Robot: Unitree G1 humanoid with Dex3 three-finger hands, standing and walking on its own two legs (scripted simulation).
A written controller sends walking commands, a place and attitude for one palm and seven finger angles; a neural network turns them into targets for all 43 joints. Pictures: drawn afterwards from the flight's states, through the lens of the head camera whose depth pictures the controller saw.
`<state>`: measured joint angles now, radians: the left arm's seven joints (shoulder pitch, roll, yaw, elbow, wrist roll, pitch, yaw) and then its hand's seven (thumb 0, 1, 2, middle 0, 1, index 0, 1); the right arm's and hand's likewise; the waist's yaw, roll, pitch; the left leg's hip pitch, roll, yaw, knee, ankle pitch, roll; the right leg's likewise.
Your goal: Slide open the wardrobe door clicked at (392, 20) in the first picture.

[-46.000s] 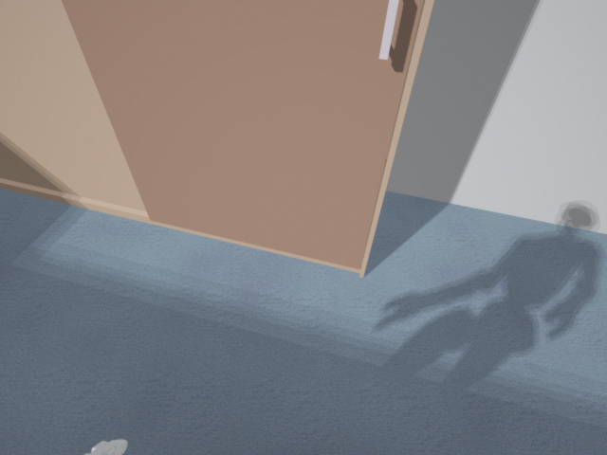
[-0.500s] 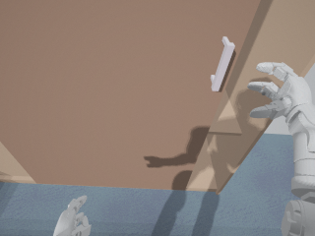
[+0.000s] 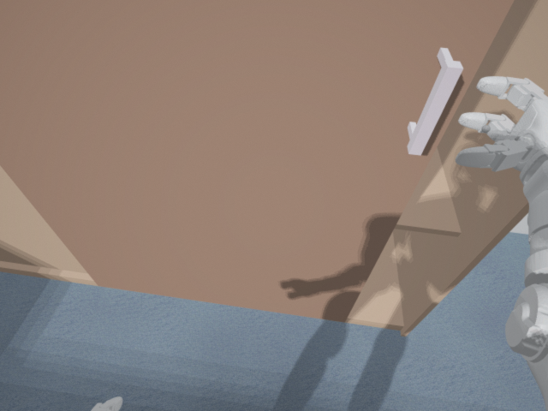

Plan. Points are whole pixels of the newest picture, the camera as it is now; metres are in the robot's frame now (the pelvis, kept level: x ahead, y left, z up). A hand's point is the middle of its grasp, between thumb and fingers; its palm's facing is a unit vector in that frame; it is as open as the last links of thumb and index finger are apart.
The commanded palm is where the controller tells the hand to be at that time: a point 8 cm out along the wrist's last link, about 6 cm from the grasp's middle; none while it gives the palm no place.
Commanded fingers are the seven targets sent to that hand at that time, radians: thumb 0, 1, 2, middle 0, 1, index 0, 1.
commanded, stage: move the hooked fingers beside the handle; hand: right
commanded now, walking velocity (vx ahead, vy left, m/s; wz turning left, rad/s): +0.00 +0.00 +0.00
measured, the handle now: (429, 104) +0.52 -0.15 +0.21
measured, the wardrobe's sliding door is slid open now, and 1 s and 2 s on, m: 0.22 0.22 0.22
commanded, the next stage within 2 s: feel for the door with the fingertips in 1.02 s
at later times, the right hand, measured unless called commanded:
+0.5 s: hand (483, 130) +0.46 -0.21 +0.22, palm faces +0.02 +1.00 -0.01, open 14.0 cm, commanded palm +0.44 -0.26 +0.21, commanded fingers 0.00 0.50 -0.30 0.30 1.20 0.30 1.20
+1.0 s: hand (484, 124) +0.48 -0.22 +0.21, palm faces +0.01 +1.00 +0.00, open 14.0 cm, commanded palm +0.45 -0.26 +0.21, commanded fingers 0.00 0.50 -0.30 0.30 1.20 0.30 1.20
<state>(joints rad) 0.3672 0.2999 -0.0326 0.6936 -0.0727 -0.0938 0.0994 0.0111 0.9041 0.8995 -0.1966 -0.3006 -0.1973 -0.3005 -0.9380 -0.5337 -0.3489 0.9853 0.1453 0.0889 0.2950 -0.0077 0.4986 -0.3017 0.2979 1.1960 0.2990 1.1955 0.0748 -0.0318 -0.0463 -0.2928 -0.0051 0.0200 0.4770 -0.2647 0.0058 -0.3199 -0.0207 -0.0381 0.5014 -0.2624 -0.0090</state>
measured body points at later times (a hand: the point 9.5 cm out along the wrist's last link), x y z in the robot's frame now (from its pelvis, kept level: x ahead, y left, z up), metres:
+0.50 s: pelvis +0.00 -0.01 +0.00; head +0.02 +0.00 +0.45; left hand +0.09 +0.25 -0.11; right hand +0.45 -0.26 +0.22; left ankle -0.02 +0.12 -0.74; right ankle -0.01 -0.11 -0.74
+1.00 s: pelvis +0.00 +0.00 +0.00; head +0.03 +0.00 +0.45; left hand +0.03 +0.28 -0.12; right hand +0.47 -0.27 +0.22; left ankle -0.02 +0.12 -0.74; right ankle -0.01 -0.11 -0.74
